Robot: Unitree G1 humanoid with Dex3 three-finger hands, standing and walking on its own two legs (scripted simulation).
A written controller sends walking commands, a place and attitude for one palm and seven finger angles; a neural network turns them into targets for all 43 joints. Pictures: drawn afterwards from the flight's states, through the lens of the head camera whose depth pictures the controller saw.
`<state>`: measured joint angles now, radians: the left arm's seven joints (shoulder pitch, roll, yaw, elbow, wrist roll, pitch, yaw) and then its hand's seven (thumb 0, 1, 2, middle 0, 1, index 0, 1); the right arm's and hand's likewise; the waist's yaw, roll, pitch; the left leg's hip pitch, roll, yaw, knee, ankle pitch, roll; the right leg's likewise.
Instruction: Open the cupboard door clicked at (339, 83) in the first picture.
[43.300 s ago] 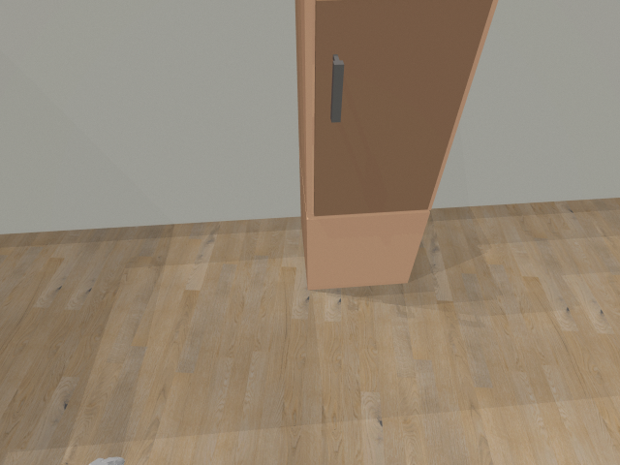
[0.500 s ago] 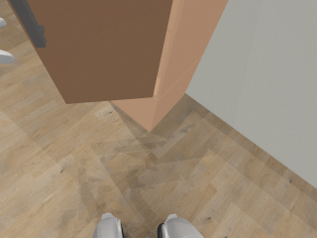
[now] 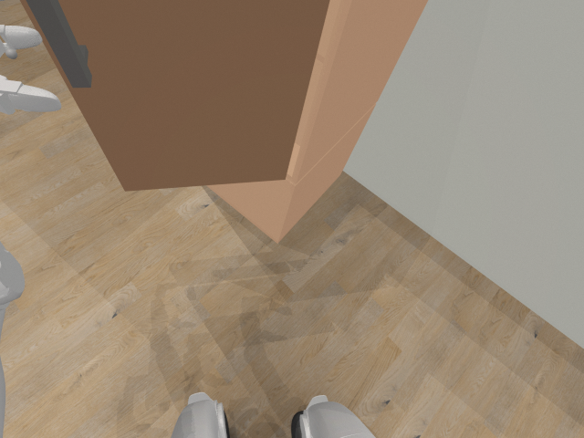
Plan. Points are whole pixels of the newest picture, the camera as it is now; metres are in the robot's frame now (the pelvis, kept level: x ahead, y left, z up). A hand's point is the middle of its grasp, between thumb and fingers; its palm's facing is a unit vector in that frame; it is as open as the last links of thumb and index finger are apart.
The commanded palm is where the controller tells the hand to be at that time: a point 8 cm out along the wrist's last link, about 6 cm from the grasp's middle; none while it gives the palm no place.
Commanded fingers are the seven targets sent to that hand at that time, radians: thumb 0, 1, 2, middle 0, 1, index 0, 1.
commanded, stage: slide the fingers in behind the handle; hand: left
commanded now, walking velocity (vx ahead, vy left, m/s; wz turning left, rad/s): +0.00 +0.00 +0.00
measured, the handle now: (61, 22) +0.59 +0.21 +0.14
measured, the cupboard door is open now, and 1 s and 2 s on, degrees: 49 48 48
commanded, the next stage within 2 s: close the thumb around the handle in 1.26 s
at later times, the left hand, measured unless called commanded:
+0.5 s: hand (58, 55) +0.54 +0.21 +0.14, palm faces +0.05 -1.00 +0.00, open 14.0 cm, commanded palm +0.53 +0.25 +0.13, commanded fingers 0.00 -0.50 0.30 -0.30 -1.20 -0.30 -1.20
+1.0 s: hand (85, 52) +0.55 +0.18 +0.14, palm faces +0.06 -1.00 +0.00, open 14.0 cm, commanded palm +0.53 +0.22 +0.13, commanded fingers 0.00 -0.50 0.30 -0.30 -1.20 -0.30 -1.20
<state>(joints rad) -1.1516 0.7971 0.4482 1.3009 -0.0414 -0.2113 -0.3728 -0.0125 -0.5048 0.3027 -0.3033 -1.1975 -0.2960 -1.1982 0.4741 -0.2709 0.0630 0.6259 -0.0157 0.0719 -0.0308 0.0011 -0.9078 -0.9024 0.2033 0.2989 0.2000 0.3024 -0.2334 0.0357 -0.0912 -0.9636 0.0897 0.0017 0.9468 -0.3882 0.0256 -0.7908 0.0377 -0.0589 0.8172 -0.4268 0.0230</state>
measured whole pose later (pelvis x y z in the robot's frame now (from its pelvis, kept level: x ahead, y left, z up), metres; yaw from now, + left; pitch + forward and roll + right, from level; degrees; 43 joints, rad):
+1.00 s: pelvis +0.00 -0.02 +0.00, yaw +1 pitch +21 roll -4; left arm -1.13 0.65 0.42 1.29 -0.03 -0.24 -0.23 -0.01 -0.50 0.30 -0.30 -1.20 -0.30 -1.21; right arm 0.48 -0.27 0.04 0.66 -0.02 0.05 0.00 0.00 -0.91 -0.90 0.20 0.30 0.20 0.30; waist -0.23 0.05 -0.09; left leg -0.92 0.10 0.00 0.91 -0.37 0.00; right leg -0.77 0.04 -0.06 0.83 -0.43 0.00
